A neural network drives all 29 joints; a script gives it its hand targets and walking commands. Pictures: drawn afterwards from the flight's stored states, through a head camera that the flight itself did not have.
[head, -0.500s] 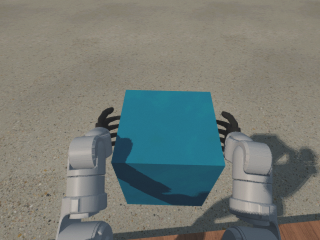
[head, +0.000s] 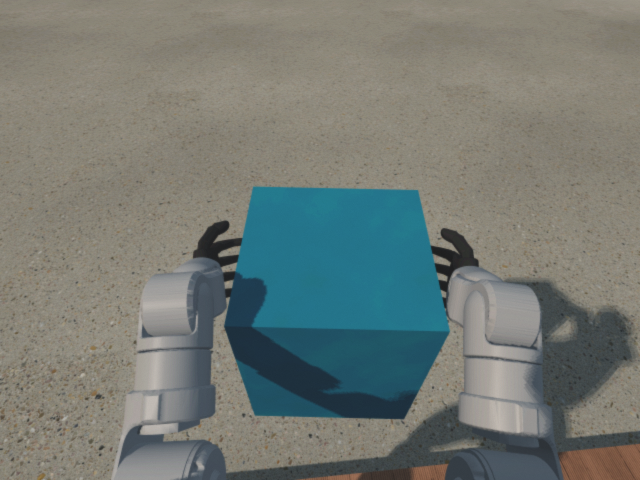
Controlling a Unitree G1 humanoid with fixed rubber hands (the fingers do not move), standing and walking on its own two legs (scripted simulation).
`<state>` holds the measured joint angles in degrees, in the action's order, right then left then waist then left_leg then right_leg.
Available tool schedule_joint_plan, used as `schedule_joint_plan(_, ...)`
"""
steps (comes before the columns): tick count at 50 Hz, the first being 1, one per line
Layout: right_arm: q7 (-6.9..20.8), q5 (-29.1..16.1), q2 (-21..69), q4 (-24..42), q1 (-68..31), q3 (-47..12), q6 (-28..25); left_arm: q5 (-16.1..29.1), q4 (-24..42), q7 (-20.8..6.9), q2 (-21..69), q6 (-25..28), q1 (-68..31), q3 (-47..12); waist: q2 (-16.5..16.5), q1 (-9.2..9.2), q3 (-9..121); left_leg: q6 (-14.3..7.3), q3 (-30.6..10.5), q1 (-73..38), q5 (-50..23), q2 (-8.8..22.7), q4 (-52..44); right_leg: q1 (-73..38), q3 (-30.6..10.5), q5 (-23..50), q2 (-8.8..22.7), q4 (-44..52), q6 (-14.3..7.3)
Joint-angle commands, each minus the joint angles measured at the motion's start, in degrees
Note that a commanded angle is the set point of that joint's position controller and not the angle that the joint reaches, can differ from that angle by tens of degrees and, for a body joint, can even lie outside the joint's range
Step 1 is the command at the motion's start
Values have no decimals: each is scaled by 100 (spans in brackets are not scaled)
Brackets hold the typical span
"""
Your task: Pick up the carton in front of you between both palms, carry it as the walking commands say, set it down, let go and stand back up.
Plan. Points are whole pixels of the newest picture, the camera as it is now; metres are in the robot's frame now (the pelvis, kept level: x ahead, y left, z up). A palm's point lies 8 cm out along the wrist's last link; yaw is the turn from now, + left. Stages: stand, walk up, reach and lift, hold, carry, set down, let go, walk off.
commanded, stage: carry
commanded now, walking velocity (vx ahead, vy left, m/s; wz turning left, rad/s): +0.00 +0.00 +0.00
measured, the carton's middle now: (332, 308) +0.35 +0.00 +0.05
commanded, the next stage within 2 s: none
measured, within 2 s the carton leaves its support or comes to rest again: neither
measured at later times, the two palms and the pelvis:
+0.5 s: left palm (202, 284) +0.32 +0.16 +0.12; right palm (459, 293) +0.32 -0.14 +0.12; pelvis -0.01 +0.00 +0.00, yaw +0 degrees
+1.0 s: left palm (198, 288) +0.31 +0.16 +0.12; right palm (458, 297) +0.31 -0.14 +0.12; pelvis -0.02 +0.01 +0.00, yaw +0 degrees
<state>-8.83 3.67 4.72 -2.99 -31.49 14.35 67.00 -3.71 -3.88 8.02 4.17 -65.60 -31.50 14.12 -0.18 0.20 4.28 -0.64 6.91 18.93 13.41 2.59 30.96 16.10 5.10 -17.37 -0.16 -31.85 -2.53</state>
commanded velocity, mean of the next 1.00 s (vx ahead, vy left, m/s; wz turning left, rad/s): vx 0.00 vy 0.00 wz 0.00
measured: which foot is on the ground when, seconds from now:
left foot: down 0.00-1.00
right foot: down 0.00-1.00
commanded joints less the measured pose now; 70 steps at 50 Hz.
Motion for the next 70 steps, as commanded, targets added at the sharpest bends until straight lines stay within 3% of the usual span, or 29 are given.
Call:
schedule_joint_plan(1,614,-1568,5038,456,-3842,-3475,-140,1677,491,-570,5204,45,-3841,-3556,14,-5,2052,-158,-589,-951,-1135,595,-269,-455,-657,1498,776,455,-82)
schedule_joint_plan(70,618,-1589,5017,467,-3847,-3469,-137,1648,504,-540,5176,26,-3817,-3540,26,-21,2080,-207,-666,-813,-928,613,-414,-364,-670,1120,797,494,-64)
